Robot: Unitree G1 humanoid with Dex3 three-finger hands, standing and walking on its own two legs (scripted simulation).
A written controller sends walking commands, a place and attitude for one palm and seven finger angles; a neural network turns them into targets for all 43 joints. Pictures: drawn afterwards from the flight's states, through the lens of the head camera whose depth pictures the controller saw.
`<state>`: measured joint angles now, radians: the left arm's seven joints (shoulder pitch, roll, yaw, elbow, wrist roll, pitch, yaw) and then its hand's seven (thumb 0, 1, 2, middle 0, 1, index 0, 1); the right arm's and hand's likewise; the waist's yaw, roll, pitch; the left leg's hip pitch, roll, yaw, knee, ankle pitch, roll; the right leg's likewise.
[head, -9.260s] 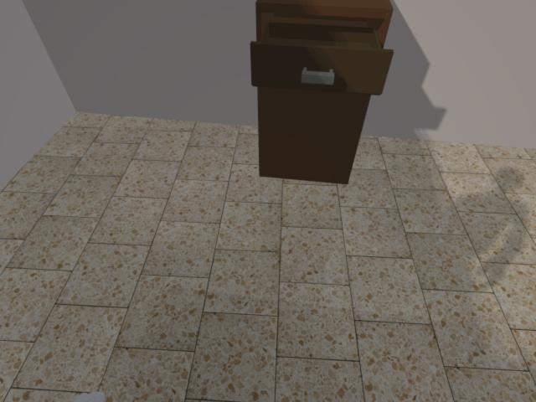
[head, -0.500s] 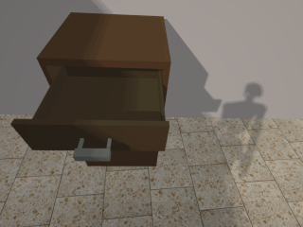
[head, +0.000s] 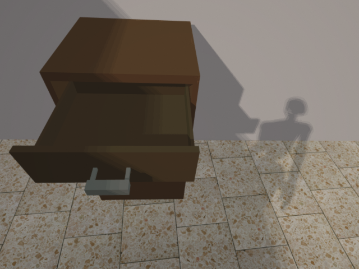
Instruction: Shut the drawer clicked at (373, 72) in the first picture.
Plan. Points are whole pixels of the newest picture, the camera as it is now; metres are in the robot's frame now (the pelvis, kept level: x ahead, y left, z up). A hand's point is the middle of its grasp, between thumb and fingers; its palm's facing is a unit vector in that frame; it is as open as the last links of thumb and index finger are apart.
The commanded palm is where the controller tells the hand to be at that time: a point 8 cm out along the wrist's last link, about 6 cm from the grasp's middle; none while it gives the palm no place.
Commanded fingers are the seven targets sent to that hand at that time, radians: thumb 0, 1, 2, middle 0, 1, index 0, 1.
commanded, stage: raise the hand and make a fist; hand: left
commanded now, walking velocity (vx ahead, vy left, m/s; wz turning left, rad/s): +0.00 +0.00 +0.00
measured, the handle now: (109, 179) +0.32 +0.20 -0.01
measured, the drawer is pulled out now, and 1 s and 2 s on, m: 0.28 0.27 0.27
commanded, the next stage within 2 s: bring the fist close to the handle in 1.98 s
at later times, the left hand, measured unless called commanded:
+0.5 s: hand out of the picture +0.13 +0.12 -0.04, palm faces +0.09 -1.00 +0.00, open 6.1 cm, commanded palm +0.10 +0.19 -0.03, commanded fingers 0.00 0.90 0.90 -0.64 -0.78 -0.64 -0.78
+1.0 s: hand (111, 254) +0.15 +0.14 +0.02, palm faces +0.13 -0.99 -0.09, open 3.5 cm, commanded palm +0.10 +0.19 +0.03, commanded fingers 0.00 0.90 0.90 -1.14 -1.32 -1.14 -1.32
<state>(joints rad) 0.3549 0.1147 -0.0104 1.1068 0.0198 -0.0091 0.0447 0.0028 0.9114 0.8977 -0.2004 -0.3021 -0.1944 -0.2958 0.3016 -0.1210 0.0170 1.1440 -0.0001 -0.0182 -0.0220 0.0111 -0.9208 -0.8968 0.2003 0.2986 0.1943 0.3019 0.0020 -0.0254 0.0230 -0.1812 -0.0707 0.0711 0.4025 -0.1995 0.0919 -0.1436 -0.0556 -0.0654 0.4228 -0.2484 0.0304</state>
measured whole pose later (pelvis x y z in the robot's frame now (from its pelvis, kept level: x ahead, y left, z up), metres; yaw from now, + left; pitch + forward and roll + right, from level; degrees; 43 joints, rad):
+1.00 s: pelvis +0.00 -0.05 -0.06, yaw +2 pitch +10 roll +0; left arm 0.72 0.20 0.17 -0.22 -0.29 -0.39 -0.21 0.02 0.90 0.90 -0.95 -1.11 -0.94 -1.11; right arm 0.28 -0.24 -0.03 0.58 0.05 -0.19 -0.06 0.02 -0.91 -0.90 0.20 0.30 0.20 0.30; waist 0.00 0.03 -0.13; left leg -0.68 -0.01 0.01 0.94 -0.44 0.02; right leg -0.62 0.03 -0.12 0.92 -0.49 -0.08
